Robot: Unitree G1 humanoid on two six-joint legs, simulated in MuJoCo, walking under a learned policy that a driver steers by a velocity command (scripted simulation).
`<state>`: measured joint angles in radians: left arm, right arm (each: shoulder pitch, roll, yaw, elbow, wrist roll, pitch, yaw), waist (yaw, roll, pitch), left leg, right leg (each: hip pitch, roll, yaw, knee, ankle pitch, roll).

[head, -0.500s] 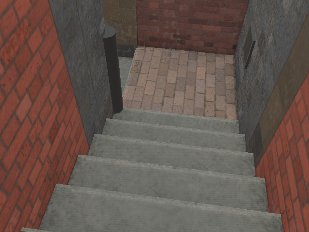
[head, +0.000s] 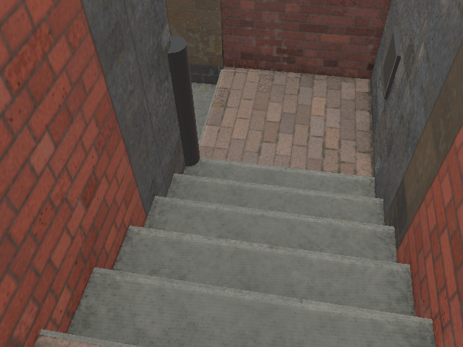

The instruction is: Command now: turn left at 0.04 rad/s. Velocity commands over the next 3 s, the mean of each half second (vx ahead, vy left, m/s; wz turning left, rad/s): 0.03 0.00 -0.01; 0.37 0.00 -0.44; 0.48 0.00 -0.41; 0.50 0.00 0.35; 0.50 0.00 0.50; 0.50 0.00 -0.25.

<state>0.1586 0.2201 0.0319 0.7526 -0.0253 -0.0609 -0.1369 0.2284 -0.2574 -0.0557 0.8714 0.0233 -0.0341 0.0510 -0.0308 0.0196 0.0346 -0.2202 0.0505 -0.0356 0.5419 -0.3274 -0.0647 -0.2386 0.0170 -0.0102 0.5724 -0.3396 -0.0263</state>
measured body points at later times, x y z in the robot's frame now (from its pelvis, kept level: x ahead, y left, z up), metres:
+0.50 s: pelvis -0.01 +0.03 +0.01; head -0.02 +0.03 +0.45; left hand +0.06 +0.29 -0.13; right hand +0.04 -0.24 -0.14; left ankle -0.03 +0.16 -0.73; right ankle -0.02 -0.10 -0.72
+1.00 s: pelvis +0.13 -0.05 +0.01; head +0.14 -0.06 +0.46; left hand +0.15 +0.16 -0.13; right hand +0.29 -0.31 -0.08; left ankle +0.26 +0.06 -0.70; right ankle +0.02 -0.12 -0.73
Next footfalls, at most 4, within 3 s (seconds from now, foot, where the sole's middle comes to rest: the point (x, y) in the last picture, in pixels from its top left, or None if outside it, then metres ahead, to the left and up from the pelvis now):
0.70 right None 0.05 -0.13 -0.77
1.08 left None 0.31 0.02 -0.77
1.44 right None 0.35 -0.25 -0.77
1.86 left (271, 325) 0.61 -0.09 -0.93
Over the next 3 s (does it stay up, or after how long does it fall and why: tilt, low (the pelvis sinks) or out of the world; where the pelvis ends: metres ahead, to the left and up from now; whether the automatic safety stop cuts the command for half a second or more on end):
stays up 1.10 -0.14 -0.50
